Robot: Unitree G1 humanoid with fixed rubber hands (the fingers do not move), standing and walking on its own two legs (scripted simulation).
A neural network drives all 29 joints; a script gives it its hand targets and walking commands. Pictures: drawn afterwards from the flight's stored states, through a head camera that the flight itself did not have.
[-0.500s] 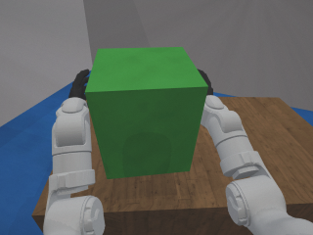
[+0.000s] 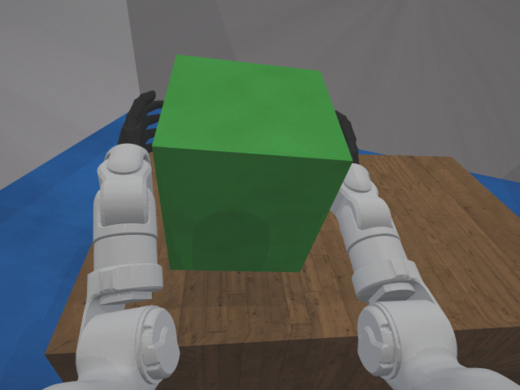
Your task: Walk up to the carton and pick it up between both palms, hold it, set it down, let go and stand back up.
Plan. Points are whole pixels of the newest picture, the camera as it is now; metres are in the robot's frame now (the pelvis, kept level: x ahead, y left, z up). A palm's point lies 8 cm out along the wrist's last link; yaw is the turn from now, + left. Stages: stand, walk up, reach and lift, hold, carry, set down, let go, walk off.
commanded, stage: set down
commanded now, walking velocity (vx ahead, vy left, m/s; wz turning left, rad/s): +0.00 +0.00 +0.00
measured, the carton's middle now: (243, 172) +0.38 +0.00 +0.20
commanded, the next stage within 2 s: none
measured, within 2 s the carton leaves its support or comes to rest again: neither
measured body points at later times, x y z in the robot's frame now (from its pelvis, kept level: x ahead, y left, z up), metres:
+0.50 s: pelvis +0.02 +0.01 +0.00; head -0.01 +0.07 +0.45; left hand +0.43 +0.15 +0.19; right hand +0.39 -0.15 +0.17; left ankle +0.04 +0.13 -0.75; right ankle +0.00 -0.12 -0.75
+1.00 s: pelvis +0.02 +0.02 +0.00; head +0.00 +0.07 +0.45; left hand +0.44 +0.15 +0.16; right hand +0.39 -0.15 +0.15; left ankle +0.04 +0.13 -0.75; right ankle +0.00 -0.12 -0.75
